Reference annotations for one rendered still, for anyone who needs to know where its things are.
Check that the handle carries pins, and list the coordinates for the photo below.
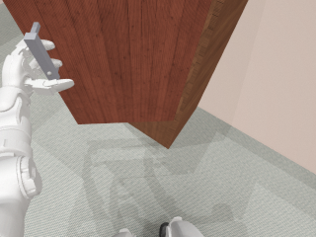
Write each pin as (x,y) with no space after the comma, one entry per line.
(39,52)

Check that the cupboard door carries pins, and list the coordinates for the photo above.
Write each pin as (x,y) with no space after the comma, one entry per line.
(129,59)

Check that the right robot shin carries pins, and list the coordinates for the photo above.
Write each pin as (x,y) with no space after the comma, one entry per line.
(178,218)

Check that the robot right foot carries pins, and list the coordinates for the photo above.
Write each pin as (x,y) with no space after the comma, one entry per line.
(162,230)

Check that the robot left forearm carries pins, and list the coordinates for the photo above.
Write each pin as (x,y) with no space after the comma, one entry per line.
(15,125)

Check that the robot left hand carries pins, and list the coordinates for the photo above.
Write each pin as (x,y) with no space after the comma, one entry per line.
(16,72)

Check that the robot left upper arm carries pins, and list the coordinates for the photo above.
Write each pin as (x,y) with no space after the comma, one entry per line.
(20,182)

